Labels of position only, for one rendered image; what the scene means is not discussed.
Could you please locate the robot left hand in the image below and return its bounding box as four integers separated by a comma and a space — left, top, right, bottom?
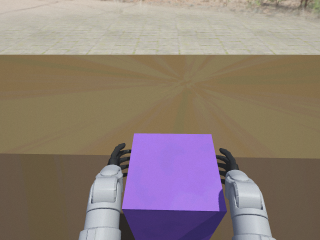
107, 143, 132, 177

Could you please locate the carton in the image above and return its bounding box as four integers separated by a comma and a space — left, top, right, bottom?
122, 133, 227, 240

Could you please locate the right robot forearm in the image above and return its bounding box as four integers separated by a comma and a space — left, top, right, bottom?
225, 170, 276, 240

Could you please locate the robot right hand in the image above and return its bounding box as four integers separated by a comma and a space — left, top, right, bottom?
215, 148, 239, 185

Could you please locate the left robot forearm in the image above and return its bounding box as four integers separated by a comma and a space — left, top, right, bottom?
78, 164, 123, 240

